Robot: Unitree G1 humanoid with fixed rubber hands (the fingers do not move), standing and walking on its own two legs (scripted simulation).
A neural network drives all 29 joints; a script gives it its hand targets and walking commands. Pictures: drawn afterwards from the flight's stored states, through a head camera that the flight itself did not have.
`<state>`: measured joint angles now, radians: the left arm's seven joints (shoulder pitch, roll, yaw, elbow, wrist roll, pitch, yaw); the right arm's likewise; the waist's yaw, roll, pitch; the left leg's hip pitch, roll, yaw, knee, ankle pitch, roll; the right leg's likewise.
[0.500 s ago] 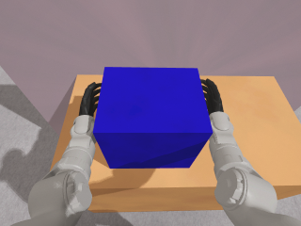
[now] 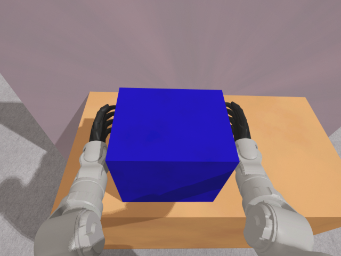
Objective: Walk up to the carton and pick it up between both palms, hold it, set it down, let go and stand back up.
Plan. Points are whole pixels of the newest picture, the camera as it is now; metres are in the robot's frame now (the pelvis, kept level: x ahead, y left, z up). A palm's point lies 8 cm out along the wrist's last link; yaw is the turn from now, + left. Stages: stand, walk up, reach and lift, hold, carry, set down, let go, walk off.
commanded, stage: reach and lift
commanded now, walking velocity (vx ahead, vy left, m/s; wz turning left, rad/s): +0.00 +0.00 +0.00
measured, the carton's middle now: (169, 149) +0.40 +0.00 -0.01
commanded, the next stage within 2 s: none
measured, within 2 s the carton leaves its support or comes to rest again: leaves its support in 0.10 s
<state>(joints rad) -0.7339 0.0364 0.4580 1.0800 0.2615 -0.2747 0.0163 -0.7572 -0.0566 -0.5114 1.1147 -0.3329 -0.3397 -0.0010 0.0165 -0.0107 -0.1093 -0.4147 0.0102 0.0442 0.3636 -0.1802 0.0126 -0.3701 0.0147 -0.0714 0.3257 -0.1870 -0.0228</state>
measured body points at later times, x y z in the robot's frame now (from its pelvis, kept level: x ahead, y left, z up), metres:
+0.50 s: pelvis -0.03 +0.01 +0.01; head -0.01 +0.03 +0.45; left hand +0.38 +0.18 +0.08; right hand +0.38 -0.17 +0.09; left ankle -0.02 +0.11 -0.74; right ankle -0.03 -0.10 -0.74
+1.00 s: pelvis -0.01 +0.00 +0.01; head -0.02 +0.03 +0.45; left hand +0.36 +0.19 +0.10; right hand +0.37 -0.16 +0.11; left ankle -0.02 +0.11 -0.74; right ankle -0.03 -0.10 -0.74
